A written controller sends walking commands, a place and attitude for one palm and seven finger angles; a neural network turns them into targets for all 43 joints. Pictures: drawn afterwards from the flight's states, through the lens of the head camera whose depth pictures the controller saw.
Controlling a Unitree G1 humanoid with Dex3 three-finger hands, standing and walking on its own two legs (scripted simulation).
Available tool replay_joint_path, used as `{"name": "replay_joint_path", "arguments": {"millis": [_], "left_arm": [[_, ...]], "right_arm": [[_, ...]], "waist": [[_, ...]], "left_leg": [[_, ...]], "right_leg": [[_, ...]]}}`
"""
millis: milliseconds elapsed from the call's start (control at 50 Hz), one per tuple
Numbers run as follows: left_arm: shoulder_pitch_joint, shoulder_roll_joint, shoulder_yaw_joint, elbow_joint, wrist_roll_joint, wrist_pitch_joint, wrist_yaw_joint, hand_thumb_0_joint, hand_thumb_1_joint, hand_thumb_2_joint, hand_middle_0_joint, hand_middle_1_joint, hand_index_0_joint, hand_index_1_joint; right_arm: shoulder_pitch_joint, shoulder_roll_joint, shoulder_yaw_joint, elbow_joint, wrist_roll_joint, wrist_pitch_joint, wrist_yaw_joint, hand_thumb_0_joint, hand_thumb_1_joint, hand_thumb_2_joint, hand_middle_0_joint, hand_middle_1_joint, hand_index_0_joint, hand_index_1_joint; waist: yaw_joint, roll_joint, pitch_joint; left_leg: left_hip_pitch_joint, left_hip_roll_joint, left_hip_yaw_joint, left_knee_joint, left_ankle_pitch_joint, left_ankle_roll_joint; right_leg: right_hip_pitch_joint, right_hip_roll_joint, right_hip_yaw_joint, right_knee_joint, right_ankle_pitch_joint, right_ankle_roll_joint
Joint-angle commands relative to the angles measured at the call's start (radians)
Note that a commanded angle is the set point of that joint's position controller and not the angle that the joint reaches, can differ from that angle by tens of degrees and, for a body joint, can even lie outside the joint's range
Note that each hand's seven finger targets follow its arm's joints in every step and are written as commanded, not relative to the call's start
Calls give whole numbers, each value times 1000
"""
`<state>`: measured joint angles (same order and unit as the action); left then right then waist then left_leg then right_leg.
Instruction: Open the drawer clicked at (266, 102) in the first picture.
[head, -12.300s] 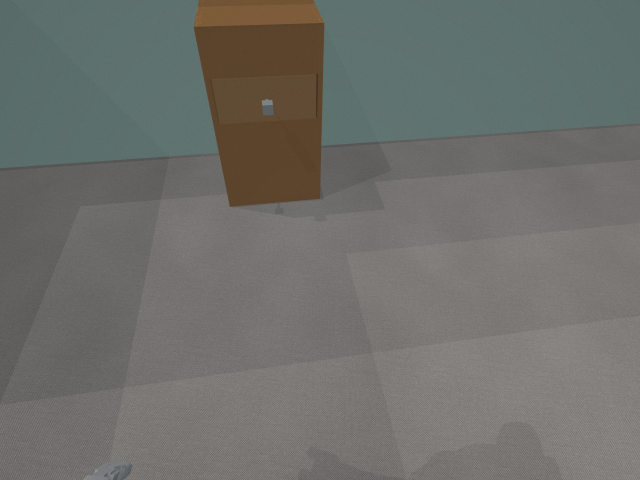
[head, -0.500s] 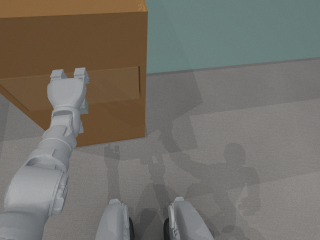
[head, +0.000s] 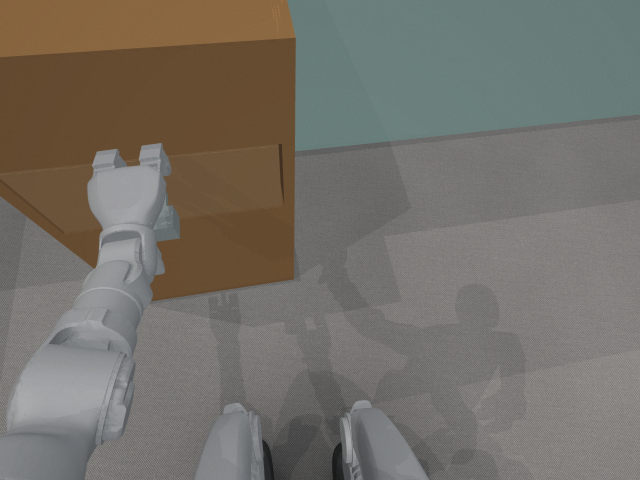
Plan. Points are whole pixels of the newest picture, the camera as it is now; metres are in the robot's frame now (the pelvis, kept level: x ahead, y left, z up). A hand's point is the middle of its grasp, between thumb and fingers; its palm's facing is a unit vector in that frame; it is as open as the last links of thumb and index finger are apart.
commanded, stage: move the hooked fingers above the handle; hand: left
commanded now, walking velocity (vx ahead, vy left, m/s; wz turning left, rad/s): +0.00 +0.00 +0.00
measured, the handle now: (163, 213) +0.52 +0.21 -0.12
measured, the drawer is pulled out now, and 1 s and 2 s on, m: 0.00 0.00 0.00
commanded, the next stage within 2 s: none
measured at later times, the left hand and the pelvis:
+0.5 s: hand (142, 213) +0.48 +0.21 -0.04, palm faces +0.00 +0.02 -1.00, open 13.7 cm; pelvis -0.01 +0.01 +0.00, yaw +0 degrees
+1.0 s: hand (138, 221) +0.47 +0.22 -0.06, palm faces -0.04 +0.01 -1.00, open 13.8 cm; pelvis -0.02 +0.00 -0.01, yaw +0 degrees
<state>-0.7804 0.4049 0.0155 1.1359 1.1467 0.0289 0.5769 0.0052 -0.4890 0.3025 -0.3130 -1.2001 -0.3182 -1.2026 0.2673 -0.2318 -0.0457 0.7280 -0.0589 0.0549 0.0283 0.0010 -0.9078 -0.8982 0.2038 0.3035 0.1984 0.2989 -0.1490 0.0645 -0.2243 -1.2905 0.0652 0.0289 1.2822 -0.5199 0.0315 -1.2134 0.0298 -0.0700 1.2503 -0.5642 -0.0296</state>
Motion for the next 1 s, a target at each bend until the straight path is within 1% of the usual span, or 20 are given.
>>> {"name": "replay_joint_path", "arguments": {"millis": [0, 20, 100, 200, 280, 340, 380, 420, 480, 540, 580, 660, 680, 700, 760, 820, 880, 900, 960, 980], "left_arm": [[-233, 274, 69, -134, -9, 41, 16, 0, -500, 300, -300, -1200, -300, -1200], [-225, 272, 69, -155, -13, 34, 5, 0, -500, 300, -300, -1200, -300, -1200], [-360, 167, -24, -304, -26, -48, -25, 0, -500, 300, -300, -1200, -300, -1200], [-477, 138, -54, -356, -8, -109, 8, 0, -500, 300, -300, -1200, -300, -1200], [-453, 231, 46, -243, 11, -52, 86, 0, -500, 300, -300, -1200, -300, -1200], [-372, 237, 60, -103, 5, 42, 113, 0, -500, 300, -300, -1200, -300, -1200], [-313, 247, 65, -40, -8, 101, 91, 0, -500, 300, -300, -1200, -300, -1200], [-302, 211, 15, -42, -15, 134, 45, 0, -500, 300, -300, -1200, -300, -1200], [-285, 240, 25, -40, -43, 135, -18, 0, -500, 300, -300, -1200, -300, -1200], [-346, 260, 20, -149, -54, 49, -63, 0, -500, 300, -300, -1200, -300, -1200], [-413, 220, -14, -242, -42, -39, -75, 0, -500, 300, -300, -1200, -300, -1200], [-445, 182, -34, -298, 16, -145, -23, 0, -500, 300, -300, -1200, -300, -1200], [-452, 165, -39, -284, 19, -143, -1, 0, -500, 300, -300, -1200, -300, -1200], [-463, 192, -14, -270, 26, -138, 26, 0, -500, 300, -300, -1200, -300, -1200], [-446, 203, 20, -163, 15, -62, 92, 0, -500, 300, -300, -1200, -300, -1200], [-459, 252, 54, -122, 3, 30, 118, 0, -500, 300, -300, -1200, -300, -1200], [-424, 273, 58, -114, -16, 95, 75, 0, -500, 300, -300, -1200, -300, -1200], [-425, 241, 22, -138, -22, 102, 49, 0, -500, 300, -300, -1200, -300, -1200], [-402, 228, 2, -217, -49, 83, -24, 0, -500, 300, -300, -1200, -300, -1200], [-406, 201, -16, -236, -59, 63, -44, 0, -500, 300, -300, -1200, -300, -1200]], "right_arm": [[156, -173, -50, -59, 2, 2, -9, 0, -900, -900, 200, 300, 200, 300], [157, -173, -54, -64, 3, 1, -11, 0, -900, -900, 200, 300, 200, 300], [163, -172, -74, -48, 6, -16, -20, 0, -900, -900, 200, 300, 200, 300], [184, -173, -87, -2, -2, -25, -32, 0, -900, -900, 200, 300, 200, 300], [181, -177, -72, 6, -11, -16, -24, 0, -900, -900, 200, 300, 200, 300], [163, -180, -58, -11, -8, -3, -9, 0, -900, -900, 200, 300, 200, 300], [153, -187, -50, -26, -4, 1, 2, 0, -900, -900, 200, 300, 200, 300], [160, -188, -49, -46, 6, 5, 3, 0, -900, -900, 200, 300, 200, 300], [166, -193, -44, -56, 16, 12, -11, 0, -900, -900, 200, 300, 200, 300], [160, -188, -45, -62, 20, -4, -30, 0, -900, -900, 200, 300, 200, 300], [157, -175, -52, -52, 15, -22, -40, 0, -900, -900, 200, 300, 200, 300], [167, -172, -68, -21, 4, -43, -44, 0, -900, -900, 200, 300, 200, 300], [169, -168, -71, -15, 2, -45, -39, 0, -900, -900, 200, 300, 200, 300], [174, -172, -71, -8, 1, -46, -35, 0, -900, -900, 200, 300, 200, 300], [177, -179, -67, -3, -5, -40, -20, 0, -900, -900, 200, 300, 200, 300], [177, -189, -60, -15, -5, -28, -6, 0, -900, -900, 200, 300, 200, 300], [177, -193, -56, -27, 1, -17, -1, 0, -900, -900, 200, 300, 200, 300], [178, -191, -56, -36, 6, -15, -3, 0, -900, -900, 200, 300, 200, 300], [181, -186, -59, -44, 14, -12, -14, 0, -900, -900, 200, 300, 200, 300], [182, -182, -61, -39, 14, -14, -20, 0, -900, -900, 200, 300, 200, 300]], "waist": [[33, 15, -476], [35, 11, -493], [-11, 66, -552], [-45, 111, -522], [-12, 116, -496], [1, 83, -440], [23, 75, -457], [17, 59, -484], [4, -29, -470], [-5, -33, -458], [-24, 12, -459], [-28, 96, -446], [-34, 105, -435], [-28, 125, -431], [-30, 97, -427], [-8, 121, -500], [4, 91, -584], [0, 103, -608], [0, 66, -642], [-15, 54, -632]], "left_leg": [[364, -61, -14, -97, 400, 19], [378, -60, -16, -97, 402, 19], [499, -46, -58, -103, 390, 15], [584, -35, -104, -103, 388, 6], [519, -43, -97, -107, 378, 3], [465, -47, -80, -124, 370, 2], [455, -52, -65, -134, 378, 1], [472, -51, -58, -142, 393, 2], [429, -53, -51, -151, 351, 13], [387, -52, -45, -145, 274, 23], [412, -46, -56, -134, 253, 25], [461, -38, -88, -108, 247, 12], [470, -39, -96, -106, 252, 10], [464, -37, -101, -106, 246, 5], [429, -43, -102, -104, 244, 4], [454, -47, -91, -108, 308, 0], [488, -46, -78, -110, 376, 1], [508, -48, -73, -112, 388, 3], [531, -48, -64, -120, 404, 11], [542, -45, -70, -123, 406, 13]], "right_leg": [[284, 28, 42, -151, 489, 4], [287, 28, 42, -153, 489, 5], [184, 29, 31, -157, 390, 4], [41, 30, 11, -149, 299, -3], [50, 30, 2, -135, 283, -11], [87, 30, -2, -148, 293, -8], [139, 30, 2, -151, 321, -6], [177, 32, 1, -159, 356, -2], [236, 31, 16, -181, 363, 8], [241, 27, 34, -195, 310, 10], [181, 27, 38, -190, 272, 6], [22, 29, 21, -145, 208, -9], [-2, 29, 17, -142, 204, -11], [-21, 30, 12, -132, 195, -13], [-17, 31, 4, -131, 192, -12], [40, 29, 3, -125, 240, -9], [140, 33, 6, -132, 320, -3], [159, 33, 10, -142, 341, 0], [237, 33, 24, -168, 400, 6], [233, 33, 26, -172, 406, 7]]}}
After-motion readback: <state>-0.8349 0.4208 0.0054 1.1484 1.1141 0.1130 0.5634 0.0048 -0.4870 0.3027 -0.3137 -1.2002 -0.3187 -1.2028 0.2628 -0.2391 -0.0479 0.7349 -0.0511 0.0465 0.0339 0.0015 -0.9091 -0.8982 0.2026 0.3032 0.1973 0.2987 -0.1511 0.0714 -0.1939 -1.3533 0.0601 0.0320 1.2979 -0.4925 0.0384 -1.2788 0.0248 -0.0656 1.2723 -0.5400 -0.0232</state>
